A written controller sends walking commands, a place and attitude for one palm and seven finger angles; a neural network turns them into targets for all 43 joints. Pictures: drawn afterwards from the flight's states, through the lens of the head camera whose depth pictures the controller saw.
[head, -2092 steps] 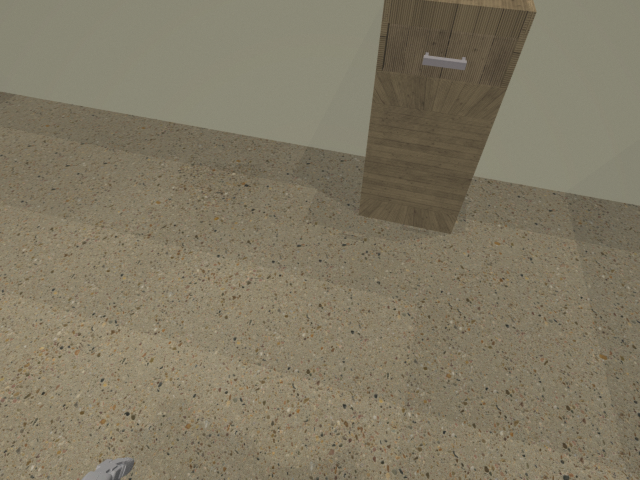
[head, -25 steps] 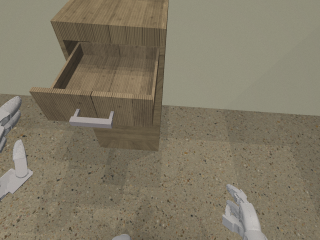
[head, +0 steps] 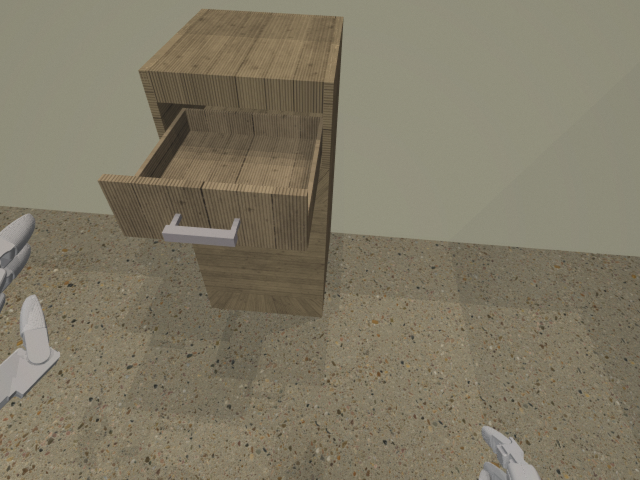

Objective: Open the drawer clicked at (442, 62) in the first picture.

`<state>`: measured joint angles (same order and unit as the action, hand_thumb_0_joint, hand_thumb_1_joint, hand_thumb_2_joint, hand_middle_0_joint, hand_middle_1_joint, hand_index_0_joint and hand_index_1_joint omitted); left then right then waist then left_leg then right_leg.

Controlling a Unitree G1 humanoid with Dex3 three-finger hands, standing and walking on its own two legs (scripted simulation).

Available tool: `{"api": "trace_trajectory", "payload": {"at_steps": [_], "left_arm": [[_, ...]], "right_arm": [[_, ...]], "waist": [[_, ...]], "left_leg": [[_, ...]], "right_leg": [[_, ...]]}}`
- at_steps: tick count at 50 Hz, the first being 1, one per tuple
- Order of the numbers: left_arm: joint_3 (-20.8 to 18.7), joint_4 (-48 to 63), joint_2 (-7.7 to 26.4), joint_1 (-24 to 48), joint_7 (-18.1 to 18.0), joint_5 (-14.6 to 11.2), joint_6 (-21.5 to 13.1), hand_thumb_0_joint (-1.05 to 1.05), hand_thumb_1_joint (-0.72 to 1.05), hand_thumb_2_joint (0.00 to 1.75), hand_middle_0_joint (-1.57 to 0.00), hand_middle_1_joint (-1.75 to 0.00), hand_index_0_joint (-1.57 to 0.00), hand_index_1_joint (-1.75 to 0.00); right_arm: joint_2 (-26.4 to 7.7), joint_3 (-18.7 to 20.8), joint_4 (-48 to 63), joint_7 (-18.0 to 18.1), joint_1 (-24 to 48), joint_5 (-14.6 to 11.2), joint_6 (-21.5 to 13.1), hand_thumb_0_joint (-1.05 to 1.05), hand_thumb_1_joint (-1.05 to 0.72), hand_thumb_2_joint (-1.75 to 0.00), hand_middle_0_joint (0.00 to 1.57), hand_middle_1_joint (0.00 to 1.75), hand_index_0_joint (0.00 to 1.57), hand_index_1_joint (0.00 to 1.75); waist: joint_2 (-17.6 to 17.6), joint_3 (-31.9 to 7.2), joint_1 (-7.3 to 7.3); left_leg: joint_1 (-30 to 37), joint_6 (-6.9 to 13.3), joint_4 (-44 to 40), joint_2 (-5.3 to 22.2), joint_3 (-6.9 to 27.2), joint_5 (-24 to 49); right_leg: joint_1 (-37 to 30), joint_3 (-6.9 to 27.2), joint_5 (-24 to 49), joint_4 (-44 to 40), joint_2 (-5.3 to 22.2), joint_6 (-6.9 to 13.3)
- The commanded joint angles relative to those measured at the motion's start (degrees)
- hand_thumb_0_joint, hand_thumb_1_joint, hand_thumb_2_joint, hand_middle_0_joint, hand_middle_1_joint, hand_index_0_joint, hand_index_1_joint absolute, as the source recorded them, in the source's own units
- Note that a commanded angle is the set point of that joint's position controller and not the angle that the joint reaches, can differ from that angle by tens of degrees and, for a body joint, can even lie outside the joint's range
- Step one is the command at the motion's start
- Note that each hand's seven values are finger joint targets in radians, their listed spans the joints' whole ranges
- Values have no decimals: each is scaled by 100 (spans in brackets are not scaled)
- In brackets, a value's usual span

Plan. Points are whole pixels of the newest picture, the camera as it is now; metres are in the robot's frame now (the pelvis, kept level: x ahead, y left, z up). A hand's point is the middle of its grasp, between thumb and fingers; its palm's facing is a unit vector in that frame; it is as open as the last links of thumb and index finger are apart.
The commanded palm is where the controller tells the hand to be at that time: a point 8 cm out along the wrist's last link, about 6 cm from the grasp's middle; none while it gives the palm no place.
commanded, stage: stop stepping back and stand still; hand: left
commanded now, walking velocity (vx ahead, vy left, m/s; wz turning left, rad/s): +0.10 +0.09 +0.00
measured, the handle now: (203, 228) +0.54 +0.23 -0.02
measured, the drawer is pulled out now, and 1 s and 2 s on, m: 0.29 0.29 0.29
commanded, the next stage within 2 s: let the arm hang, fingers relaxed in 0.14 s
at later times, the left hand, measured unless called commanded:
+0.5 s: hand out of the picture +0.09 +0.18 -0.15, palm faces -0.02 -0.98 -0.18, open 7.4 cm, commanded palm none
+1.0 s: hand out of the picture -0.02 +0.21 -0.16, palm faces +0.04 -0.97 -0.22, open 7.3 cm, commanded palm none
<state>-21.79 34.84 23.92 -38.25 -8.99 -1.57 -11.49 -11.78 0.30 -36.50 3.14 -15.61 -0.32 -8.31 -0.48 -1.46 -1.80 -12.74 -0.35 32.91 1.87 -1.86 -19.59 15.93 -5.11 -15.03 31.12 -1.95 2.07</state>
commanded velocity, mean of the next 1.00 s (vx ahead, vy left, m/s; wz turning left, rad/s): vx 0.00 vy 0.00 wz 0.00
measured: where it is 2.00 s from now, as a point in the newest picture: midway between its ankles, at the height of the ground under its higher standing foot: outside the picture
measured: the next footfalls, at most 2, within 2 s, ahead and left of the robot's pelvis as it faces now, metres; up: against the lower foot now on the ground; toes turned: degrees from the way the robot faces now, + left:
left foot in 0.26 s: +0.06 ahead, +0.13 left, +0.00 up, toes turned +2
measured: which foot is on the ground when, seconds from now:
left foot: down 0.00-0.00, up 0.02-0.24, down 0.26-1.00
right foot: down 0.00-1.00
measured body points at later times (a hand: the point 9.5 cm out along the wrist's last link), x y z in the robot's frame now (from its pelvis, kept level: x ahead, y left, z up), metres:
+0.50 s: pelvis -0.01 +0.01 -0.01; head +0.01 +0.02 +0.44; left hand +0.09 +0.24 -0.13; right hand +0.10 -0.22 -0.13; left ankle +0.02 +0.12 -0.73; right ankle +0.02 -0.10 -0.73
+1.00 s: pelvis +0.00 +0.03 +0.01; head +0.01 +0.02 +0.46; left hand -0.02 +0.26 -0.14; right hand +0.00 -0.19 -0.15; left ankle +0.02 +0.12 -0.73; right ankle +0.02 -0.10 -0.73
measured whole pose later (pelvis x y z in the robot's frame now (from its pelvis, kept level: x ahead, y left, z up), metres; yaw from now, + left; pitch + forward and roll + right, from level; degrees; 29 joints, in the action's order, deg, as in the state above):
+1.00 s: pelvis +0.00 +0.03 +0.01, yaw +1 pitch -3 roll +0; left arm 0.2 -63.9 10.1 -17.5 -1.5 0.3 0.4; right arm -8.4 0.0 -63.3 1.3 -15.9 0.7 0.6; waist 0.9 3.7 -0.3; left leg -10.7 1.7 23.7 -1.0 -1.6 -10.5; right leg 9.6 2.2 -11.5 23.6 -0.4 -0.4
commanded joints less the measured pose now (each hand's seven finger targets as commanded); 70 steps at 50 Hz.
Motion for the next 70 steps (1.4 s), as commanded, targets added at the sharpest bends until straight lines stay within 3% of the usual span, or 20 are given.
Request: {"api": "trace_trajectory", "payload": {"at_steps": [1,3,6,9,11,12,13,14,15,16,18,19,20,21,22,25,30,35,48,70], "left_arm": [[-528,459,652,476,-42,-41,-334,0,90,90,-20,-30,-20,-30],[-473,522,533,396,-6,-51,-401,0,90,90,-20,-30,-20,-30],[-415,926,619,319,-6,-22,-447,0,90,90,-20,-30,-20,-30],[-342,1339,637,267,-119,16,-399,0,90,90,-20,-30,-20,-30],[-321,1496,637,229,-163,-1,-393,0,90,90,-20,-30,-20,-30],[1718,-3717,-748,983,621,577,678,0,90,90,-20,-30,-20,-30],[1604,-3809,-898,823,705,414,1095,0,90,90,-20,-30,-20,-30],[1641,-3676,-817,887,728,420,1205,0,90,90,-20,-30,-20,-30],[1707,-3822,-828,1177,733,440,1225,0,90,90,-20,-30,-20,-30],[1700,-4117,-757,1398,769,410,1175,0,90,90,-20,-30,-20,-30],[1770,-4862,-662,1636,795,379,1166,0,90,90,-20,-30,-20,-30],[1754,-5302,-572,1604,801,376,1174,0,90,90,-20,-30,-20,-30],[1721,-5733,-325,1571,793,379,1162,0,90,90,-20,-30,-20,-30],[1710,-6136,-74,1612,798,366,1143,0,90,90,-20,-30,-20,-30],[1769,-6448,99,1877,828,344,1147,0,90,90,-20,-30,-20,-30],[1913,-7325,-196,2288,805,246,1136,0,90,90,-20,-30,-20,-30],[1925,-8338,-499,1974,764,228,1124,0,90,90,-20,-30,-20,-30],[1993,-8994,-615,1953,760,222,1126,0,90,90,-20,-30,-20,-30],[2081,-9758,-728,1757,686,219,1103,0,90,90,-20,-30,-20,-30],[2055,-9845,-978,1738,656,217,1072,0,90,90,-20,-30,-20,-30]], "right_arm": [[-741,386,842,-32,711,-113,-59,0,-90,-90,20,30,20,30],[-790,421,811,-106,705,-81,50,0,-90,-90,20,30,20,30],[-550,222,962,-86,824,-11,86,0,-90,-90,20,30,20,30],[-504,137,979,26,899,36,15,0,-90,-90,20,30,20,30],[-606,156,1030,75,819,52,-35,0,-90,-90,20,30,20,30],[-1301,427,-523,-521,266,153,-133,0,-90,-90,20,30,20,30],[-960,360,-222,-450,-87,122,259,0,-90,-90,20,30,20,30],[-1124,381,-49,-369,28,162,350,0,-90,-90,20,30,20,30],[-955,339,-11,-342,250,219,391,0,-90,-90,20,30,20,30],[-865,248,-3,-327,295,239,404,0,-90,-90,20,30,20,30],[-863,169,-15,-298,499,258,492,0,-90,-90,20,30,20,30],[-901,164,-102,-270,591,207,549,0,-90,-90,20,30,20,30],[-794,165,-178,-258,580,145,587,0,-90,-90,20,30,20,30],[-679,161,-268,-274,517,105,633,0,-90,-90,20,30,20,30],[-611,152,-394,-307,309,75,696,0,-90,-90,20,30,20,30],[-550,120,-899,-295,357,125,834,0,-90,-90,20,30,20,30],[-498,113,-1442,-220,126,123,792,0,-90,-90,20,30,20,30],[-480,123,-1865,-174,-102,98,813,0,-90,-90,20,30,20,30],[-324,113,-2506,-154,-372,75,826,0,-90,-90,20,30,20,30],[-59,161,-2669,-109,-536,87,793,0,-90,-90,20,30,20,30]], "waist": [[-1282,57,65],[-661,49,25],[-688,-105,9],[-308,-135,56],[378,-70,82],[1201,415,-352],[1155,-12,-191],[867,-80,-162],[357,-424,-96],[240,-500,-26],[-405,-482,210],[-602,-450,324],[-868,-480,343],[-783,-328,263],[-323,-123,54],[-11,326,43],[917,41,168],[226,180,150],[-147,666,159],[147,729,121]], "left_leg": [[-1830,184,1763,-245,26,-844],[-1893,170,2396,-80,349,-493],[-1068,175,1228,23,124,-95],[14,231,-441,-137,-181,322],[307,305,-1218,102,173,381],[-231,556,-664,834,1512,1609],[130,943,-1017,1473,1939,2821],[-173,1181,-921,1585,2000,3007],[-577,1147,-873,1452,1955,2424],[-507,1095,-830,1253,1841,2820],[-328,831,-477,997,1250,3791],[-521,602,-253,678,975,3408],[-777,319,-3,171,635,2272],[-757,128,76,-151,348,1013],[-375,80,-115,-204,291,380],[16,121,-417,-38,472,871],[-6,239,-1096,257,755,799],[137,262,-1285,328,778,724],[255,258,-1538,329,685,596],[297,223,-1491,310,581,769]], "right_leg": [[-863,3209,-1246,-2179,1957,618],[-687,2954,-738,-2153,1943,505],[-190,1805,-276,-1988,1708,751],[133,1299,-859,-1866,1339,481],[118,1144,-794,-1343,966,195],[1350,336,74,657,730,-103],[1360,392,-850,1301,430,-257],[1181,653,-1443,1920,358,-288],[901,734,-1709,2043,331,-269],[786,725,-1599,1918,289,-265],[168,623,-713,906,290,-243],[-405,715,459,244,336,-227],[-841,1299,1721,-171,621,-127],[-705,1791,2258,-534,1164,89],[-168,1811,1477,-713,1400,242],[345,1567,154,-998,771,113],[-431,1188,317,-919,484,40],[-413,1101,275,-1119,530,35],[-207,1115,99,-1305,560,8],[-206,1153,345,-1279,552,17]]}}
